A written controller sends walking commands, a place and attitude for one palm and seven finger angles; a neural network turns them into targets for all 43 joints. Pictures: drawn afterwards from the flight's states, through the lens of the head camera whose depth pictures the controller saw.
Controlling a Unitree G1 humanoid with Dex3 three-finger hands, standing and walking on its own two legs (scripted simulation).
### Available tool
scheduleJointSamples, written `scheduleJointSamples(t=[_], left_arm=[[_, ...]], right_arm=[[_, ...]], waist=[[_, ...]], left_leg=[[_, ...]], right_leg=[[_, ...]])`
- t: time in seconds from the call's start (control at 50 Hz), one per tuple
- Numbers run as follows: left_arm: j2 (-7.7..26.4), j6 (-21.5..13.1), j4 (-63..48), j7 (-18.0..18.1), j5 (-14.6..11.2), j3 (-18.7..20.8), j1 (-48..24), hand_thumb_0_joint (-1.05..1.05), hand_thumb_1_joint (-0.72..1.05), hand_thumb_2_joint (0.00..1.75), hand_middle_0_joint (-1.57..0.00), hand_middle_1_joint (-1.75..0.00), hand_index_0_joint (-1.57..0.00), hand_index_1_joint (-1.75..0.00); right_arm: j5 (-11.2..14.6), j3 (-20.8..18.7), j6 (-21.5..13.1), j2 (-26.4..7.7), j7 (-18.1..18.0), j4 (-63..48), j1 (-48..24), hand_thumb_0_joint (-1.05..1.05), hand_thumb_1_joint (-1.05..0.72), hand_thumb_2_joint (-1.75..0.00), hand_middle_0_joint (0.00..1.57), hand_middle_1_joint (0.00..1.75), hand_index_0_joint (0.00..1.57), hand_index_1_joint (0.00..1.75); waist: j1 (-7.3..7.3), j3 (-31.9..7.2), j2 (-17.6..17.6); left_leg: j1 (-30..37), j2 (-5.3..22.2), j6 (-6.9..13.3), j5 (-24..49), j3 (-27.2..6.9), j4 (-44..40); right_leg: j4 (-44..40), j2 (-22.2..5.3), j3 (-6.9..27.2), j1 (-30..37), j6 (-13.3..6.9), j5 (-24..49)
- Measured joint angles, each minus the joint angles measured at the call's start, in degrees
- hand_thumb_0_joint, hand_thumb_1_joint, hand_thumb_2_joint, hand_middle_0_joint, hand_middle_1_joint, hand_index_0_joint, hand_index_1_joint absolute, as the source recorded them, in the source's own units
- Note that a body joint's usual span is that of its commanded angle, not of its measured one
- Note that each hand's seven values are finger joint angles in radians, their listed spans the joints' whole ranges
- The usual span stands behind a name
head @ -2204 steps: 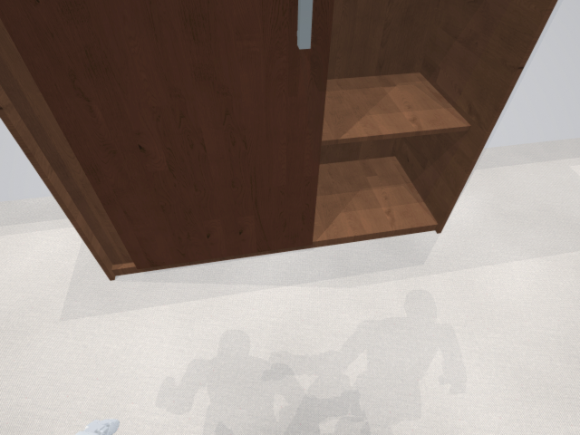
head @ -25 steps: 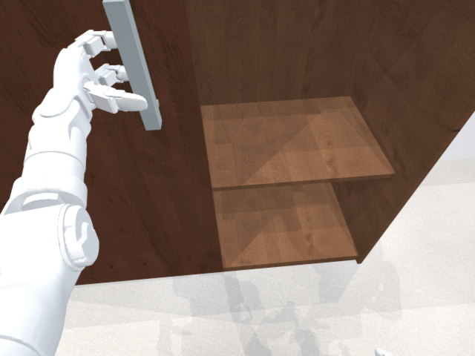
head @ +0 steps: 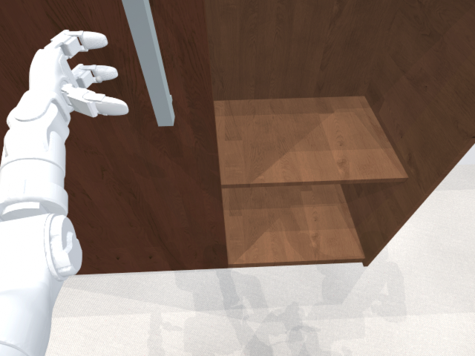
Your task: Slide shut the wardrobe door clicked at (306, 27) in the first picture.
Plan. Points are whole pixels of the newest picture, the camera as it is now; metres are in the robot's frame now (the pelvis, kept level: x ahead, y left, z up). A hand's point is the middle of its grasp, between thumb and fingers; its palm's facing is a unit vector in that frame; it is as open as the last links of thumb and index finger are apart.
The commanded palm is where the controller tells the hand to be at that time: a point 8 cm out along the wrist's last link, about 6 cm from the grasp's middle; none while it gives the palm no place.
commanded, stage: move the hooked fingers beside the handle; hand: left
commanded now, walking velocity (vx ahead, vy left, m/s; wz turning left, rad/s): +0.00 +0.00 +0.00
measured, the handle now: (155, 59) +0.52 +0.13 +0.24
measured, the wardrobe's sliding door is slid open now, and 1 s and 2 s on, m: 0.60 0.60 0.60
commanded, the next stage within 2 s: feel for the door with the fingertips in 0.86 s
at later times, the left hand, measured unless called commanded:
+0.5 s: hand (112, 78) +0.48 +0.19 +0.23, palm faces +0.01 -1.00 -0.01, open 13.9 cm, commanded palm +0.46 +0.24 +0.23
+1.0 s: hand (109, 82) +0.46 +0.19 +0.23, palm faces +0.05 -1.00 -0.03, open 14.0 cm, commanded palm +0.45 +0.24 +0.23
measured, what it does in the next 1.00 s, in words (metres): stands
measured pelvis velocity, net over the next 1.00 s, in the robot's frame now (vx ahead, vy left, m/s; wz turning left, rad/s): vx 0.01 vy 0.00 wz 0.02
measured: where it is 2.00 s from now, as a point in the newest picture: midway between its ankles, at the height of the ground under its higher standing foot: outside the picture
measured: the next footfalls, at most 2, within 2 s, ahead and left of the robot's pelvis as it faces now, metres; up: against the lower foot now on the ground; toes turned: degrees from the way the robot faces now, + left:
none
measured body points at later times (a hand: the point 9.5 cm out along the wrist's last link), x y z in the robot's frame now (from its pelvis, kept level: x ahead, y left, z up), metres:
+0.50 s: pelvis +0.02 +0.02 +0.00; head +0.04 +0.00 +0.45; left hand +0.47 +0.24 +0.24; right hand +0.14 -0.23 -0.11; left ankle -0.01 +0.10 -0.74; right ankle +0.02 -0.11 -0.74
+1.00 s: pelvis +0.01 +0.00 +0.00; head +0.02 -0.01 +0.45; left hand +0.45 +0.24 +0.24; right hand +0.13 -0.25 -0.11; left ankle -0.01 +0.10 -0.74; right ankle +0.02 -0.11 -0.74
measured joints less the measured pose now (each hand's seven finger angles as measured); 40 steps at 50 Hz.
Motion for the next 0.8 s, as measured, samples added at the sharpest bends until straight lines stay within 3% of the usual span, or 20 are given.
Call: scheduleJointSamples(t=[0.1, 0.3, 0.52, 0.8], left_arm=[[-3.0, 0.9, -2.9, -1.3, -2.5, -2.7, -0.3, -0.01, -0.51, 0.30, -0.31, -1.21, -0.32, -1.21], [-6.6, 2.0, -3.9, 2.1, -1.9, -3.5, -0.4, -0.01, -0.50, 0.30, -0.37, -1.25, -0.34, -1.23], [-9.6, 3.7, -8.6, 3.0, -2.3, -4.4, 2.3, -0.01, -0.50, 0.30, -0.32, -1.22, -0.31, -1.21], [-9.7, 6.4, -12.9, 4.4, -2.0, -3.7, 4.4, -0.01, -0.50, 0.30, -0.31, -1.21, -0.31, -1.20]], right_arm=[[0.0, -0.1, -1.2, -0.4, -0.3, 1.7, -0.7, 0.01, -0.90, -0.90, 0.20, 0.30, 0.20, 0.30], [-0.6, 0.2, -1.6, 0.7, 0.9, 1.0, -3.7, 0.01, -0.90, -0.90, 0.20, 0.30, 0.20, 0.30], [-0.7, 1.3, -0.5, 2.2, 1.2, 0.3, -5.3, 0.01, -0.90, -0.90, 0.20, 0.30, 0.20, 0.30], [-0.5, 1.2, 1.4, 1.9, 0.9, 0.3, -5.4, 0.01, -0.90, -0.90, 0.20, 0.30, 0.20, 0.30]], waist=[[0.92, -0.4, 0.0], [2.03, -1.6, 0.3], [2.72, -1.5, 0.5], [2.52, -1.4, 0.4]], left_leg=[[-0.1, -0.6, 0.3, -0.4, -0.9, 0.3], [0.2, -1.6, 1.0, -1.5, -1.1, 0.9], [1.4, -2.0, 1.2, -2.0, -0.9, 1.0], [3.1, -1.5, 0.8, -1.5, -0.8, -0.1]], right_leg=[[0.0, -0.6, -0.9, 0.4, 0.4, -0.6], [1.6, -1.6, -1.1, 0.4, 1.1, -2.3], [2.1, -2.0, -0.8, 1.4, 1.4, -3.0], [1.4, -1.5, -0.7, 2.8, 0.9, -2.6]])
